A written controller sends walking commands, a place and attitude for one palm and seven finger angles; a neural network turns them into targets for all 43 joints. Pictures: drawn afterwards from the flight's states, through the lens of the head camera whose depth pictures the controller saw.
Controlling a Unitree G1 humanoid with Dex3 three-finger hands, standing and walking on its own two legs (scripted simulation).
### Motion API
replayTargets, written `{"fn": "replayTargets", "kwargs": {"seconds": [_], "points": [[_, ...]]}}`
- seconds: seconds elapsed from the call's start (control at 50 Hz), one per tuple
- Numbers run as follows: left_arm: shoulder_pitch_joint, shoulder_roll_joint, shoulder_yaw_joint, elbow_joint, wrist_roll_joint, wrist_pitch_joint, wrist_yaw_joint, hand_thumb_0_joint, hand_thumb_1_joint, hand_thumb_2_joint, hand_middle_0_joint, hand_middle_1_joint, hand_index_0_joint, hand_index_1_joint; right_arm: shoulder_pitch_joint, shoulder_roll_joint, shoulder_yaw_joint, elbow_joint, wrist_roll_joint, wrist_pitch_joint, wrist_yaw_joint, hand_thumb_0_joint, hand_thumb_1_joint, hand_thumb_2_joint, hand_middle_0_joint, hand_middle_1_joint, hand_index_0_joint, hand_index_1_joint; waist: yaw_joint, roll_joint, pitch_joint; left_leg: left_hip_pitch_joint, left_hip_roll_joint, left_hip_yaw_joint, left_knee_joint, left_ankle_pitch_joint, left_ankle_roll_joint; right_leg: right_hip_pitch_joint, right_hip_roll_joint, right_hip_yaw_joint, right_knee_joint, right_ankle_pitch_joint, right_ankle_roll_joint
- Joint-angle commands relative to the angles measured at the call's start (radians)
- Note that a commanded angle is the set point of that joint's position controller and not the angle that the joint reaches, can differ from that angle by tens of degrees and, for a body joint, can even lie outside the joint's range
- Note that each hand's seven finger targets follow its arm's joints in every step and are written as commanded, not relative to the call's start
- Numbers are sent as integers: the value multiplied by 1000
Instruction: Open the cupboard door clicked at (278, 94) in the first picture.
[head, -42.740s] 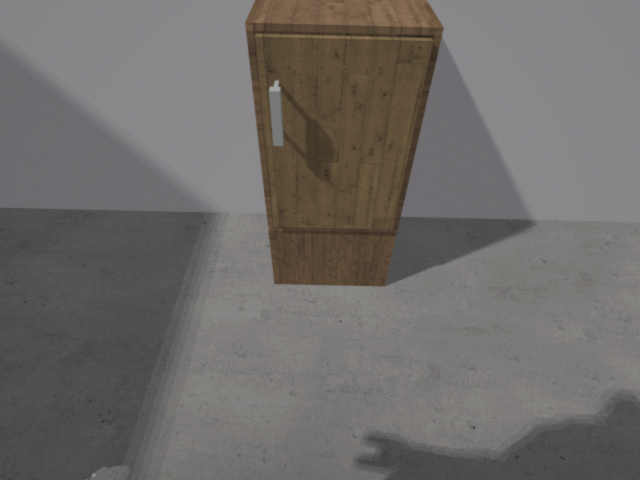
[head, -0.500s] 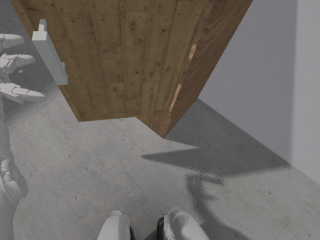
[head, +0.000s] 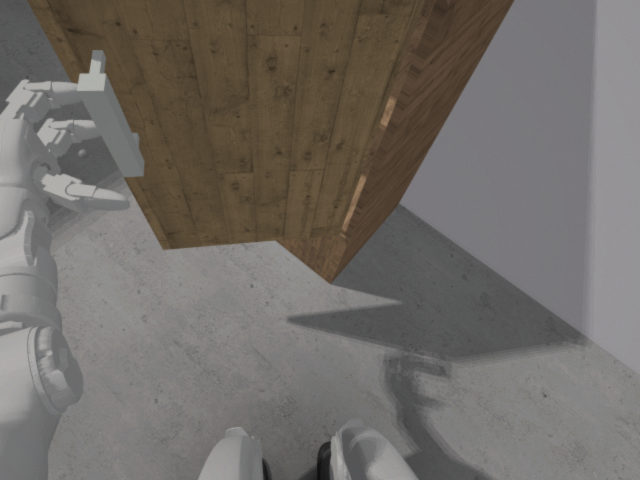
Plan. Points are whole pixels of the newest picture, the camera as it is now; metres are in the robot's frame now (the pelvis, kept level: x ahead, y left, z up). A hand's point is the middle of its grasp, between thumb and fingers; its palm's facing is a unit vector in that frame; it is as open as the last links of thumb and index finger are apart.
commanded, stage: slide the fingers in behind the handle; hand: left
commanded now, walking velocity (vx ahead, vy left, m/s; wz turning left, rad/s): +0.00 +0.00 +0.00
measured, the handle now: (117, 118) +0.54 +0.22 +0.06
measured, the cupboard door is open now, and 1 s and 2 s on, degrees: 48 48 47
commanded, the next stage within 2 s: close the thumb around the handle in 1.14 s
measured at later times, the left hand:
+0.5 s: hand (113, 156) +0.48 +0.22 +0.07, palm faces +0.07 -1.00 +0.00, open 14.0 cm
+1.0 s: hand (128, 151) +0.50 +0.20 +0.06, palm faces +0.09 -1.00 +0.00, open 13.9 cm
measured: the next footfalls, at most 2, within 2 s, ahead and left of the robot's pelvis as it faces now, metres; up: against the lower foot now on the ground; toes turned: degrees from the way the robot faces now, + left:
none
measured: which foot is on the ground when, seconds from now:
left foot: down 0.00-1.00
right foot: down 0.00-1.00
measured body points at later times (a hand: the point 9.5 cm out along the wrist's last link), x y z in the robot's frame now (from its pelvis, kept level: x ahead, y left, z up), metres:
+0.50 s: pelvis +0.00 -0.01 +0.00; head +0.12 +0.02 +0.43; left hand +0.47 +0.27 +0.07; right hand +0.02 -0.27 -0.11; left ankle +0.00 +0.07 -0.67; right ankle +0.02 -0.12 -0.67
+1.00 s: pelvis +0.00 -0.01 +0.00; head +0.13 +0.02 +0.43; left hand +0.48 +0.26 +0.06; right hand +0.01 -0.28 -0.11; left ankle +0.00 +0.07 -0.67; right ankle +0.02 -0.12 -0.67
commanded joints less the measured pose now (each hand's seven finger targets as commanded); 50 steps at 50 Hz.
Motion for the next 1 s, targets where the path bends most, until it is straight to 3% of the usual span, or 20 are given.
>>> {"fn": "replayTargets", "kwargs": {"seconds": [0.0, 0.04, 0.1, 0.12, 0.22, 0.24, 0.3, 0.36, 0.44, 0.46, 0.52, 0.6, 0.64, 0.66, 0.72, 0.76, 0.82, 0.9, 0.92, 0.98], "points": [[-376, 276, 25, -223, -28, -68, 14, 0, -500, 300, -300, -1200, -300, -1200, 163, -195, -71, -45, 1, -14, -13, 0, -900, -900, 200, 300, 200, 300, 15, 170, -464, 421, 6, -116, -129, 501, -51, 145, 26, 49, -79, 277, -5], [-384, 229, 0, -211, -36, -69, 14, 0, -500, 300, -300, -1200, -300, -1200, 166, -188, -70, -41, 0, -15, -12, 0, -900, -900, 200, 300, 200, 300, 3, 148, -438, 410, 4, -115, -126, 504, -45, 145, 27, 47, -79, 290, -6], [-379, 235, 3, -222, -30, -72, 20, 0, -500, 300, -300, -1200, -300, -1200, 166, -189, -74, -40, 1, -13, -10, 0, -900, -900, 200, 300, 200, 300, 14, 152, -454, 415, 5, -117, -130, 505, -49, 145, 25, 48, -75, 286, -5], [-383, 195, -24, -233, -31, -74, 21, 0, -500, 300, -300, -1200, -300, -1200, 160, -184, -73, -44, 2, -16, -6, 0, -900, -900, 200, 300, 200, 300, 10, 174, -455, 427, 4, -114, -130, 513, -51, 138, 25, 48, -78, 286, -5], [-375, 202, -10, -213, -35, -77, 32, 0, -500, 300, -300, -1200, -300, -1200, 154, -181, -73, -41, 3, -16, -5, 0, -900, -900, 200, 300, 200, 300, 11, 132, -433, 374, -2, -105, -128, 458, -45, 166, 24, 54, -78, 283, -4], [-406, 197, -15, -236, -36, -85, 35, 0, -500, 300, -300, -1200, -300, -1200, 156, -181, -74, -38, 2, -18, -7, 0, -900, -900, 200, 300, 200, 300, 3, 134, -438, 390, 0, -109, -126, 468, -43, 157, 25, 53, -73, 287, -6], [-383, 204, -8, -230, -22, -89, 50, 0, -500, 300, -300, -1200, -300, -1200, 154, -180, -75, -39, 2, -19, -6, 0, -900, -900, 200, 300, 200, 300, 18, 150, -451, 399, 0, -111, -128, 468, -47, 153, 23, 55, -73, 278, -6], [-417, 161, -40, -265, -22, -103, 62, 0, -500, 300, -300, -1200, -300, -1200, 152, -175, -77, -32, -2, -24, -2, 0, -900, -900, 200, 300, 200, 300, 11, 198, -474, 452, 4, -121, -124, 509, -57, 121, 24, 49, -67, 277, -8], [-409, 165, -28, -236, -25, -102, 81, 0, -500, 300, -300, -1200, -300, -1200, 155, -178, -77, -26, -2, -26, 0, 0, -900, -900, 200, 300, 200, 300, 7, 135, -453, 412, 0, -119, -123, 473, -49, 145, 25, 51, -71, 276, -8], [-402, 129, -56, -208, -20, -93, 82, 0, -500, 300, -300, -1200, -300, -1200, 151, -174, -75, -28, 0, -26, 1, 0, -900, -900, 200, 300, 200, 300, 1, 137, -442, 397, -3, -114, -127, 453, -49, 139, 23, 53, -72, 270, -5], [-441, 169, -36, -178, -7, -76, 98, 0, -500, 300, -300, -1200, -300, -1200, 150, -178, -71, -27, 0, -27, -2, 0, -900, -900, 200, 300, 200, 300, -7, 100, -397, 313, -10, -101, -131, 359, -36, 162, 19, 64, -81, 237, -2], [-428, 204, -6, -217, 5, -101, 112, 0, -500, 300, -300, -1200, -300, -1200, 150, -174, -70, -41, -4, -34, -1, 0, -900, -900, 200, 300, 200, 300, 16, 135, -474, 337, -13, -97, -121, 399, -38, 195, 17, 71, -66, 277, -5], [-454, 169, -30, -239, -2, -116, 112, 0, -500, 300, -300, -1200, -300, -1200, 152, -169, -70, -39, -7, -38, 4, 0, -900, -900, 200, 300, 200, 300, 4, 157, -484, 358, -12, -98, -112, 425, -38, 185, 20, 70, -60, 294, -6], [-428, 193, -6, -228, -1, -118, 111, 0, -500, 300, -300, -1200, -300, -1200, 155, -172, -73, -35, -6, -36, 5, 0, -900, -900, 200, 300, 200, 300, 14, 132, -499, 351, -10, -96, -109, 425, -37, 198, 21, 72, -61, 298, -3], [-429, 126, -62, -176, -6, -93, 99, 0, -500, 300, -300, -1200, -300, -1200, 151, -169, -70, -35, -1, -35, 5, 0, -900, -900, 200, 300, 200, 300, -9, 113, -431, 299, -14, -86, -117, 368, -33, 192, 20, 74, -74, 275, 0], [-438, 194, -19, -153, 2, -82, 98, 0, -500, 300, -300, -1200, -300, -1200, 161, -182, -70, -30, -1, -31, -1, 0, -900, -900, 200, 300, 200, 300, -4, 111, -424, 288, -12, -91, -117, 358, -32, 181, 18, 74, -70, 264, -2], [-470, 164, -44, -183, 2, -81, 101, 0, -500, 300, -300, -1200, -300, -1200, 161, -176, -70, -34, -2, -35, -1, 0, -900, -900, 200, 300, 200, 300, -9, 132, -441, 314, -12, -94, -117, 370, -33, 169, 18, 72, -72, 261, -2], [-466, 190, -14, -218, -1, -110, 112, 0, -500, 300, -300, -1200, -300, -1200, 167, -176, -73, -27, -7, -37, 0, 0, -900, -900, 200, 300, 200, 300, 3, 147, -510, 356, -9, -102, -102, 435, -39, 174, 20, 70, -54, 297, -4], [-471, 154, -44, -201, 0, -106, 111, 0, -500, 300, -300, -1200, -300, -1200, 164, -172, -72, -25, -5, -39, 1, 0, -900, -900, 200, 300, 200, 300, -12, 144, -482, 349, -8, -100, -102, 428, -38, 161, 20, 69, -58, 294, -2], [-474, 184, -20, -182, 2, -99, 115, 0, -500, 300, -300, -1200, -300, -1200, 172, -180, -73, -21, -7, -36, 2, 0, -900, -900, 200, 300, 200, 300, -10, 130, -466, 337, -8, -103, -104, 416, -37, 158, 21, 67, -59, 283, -2]]}}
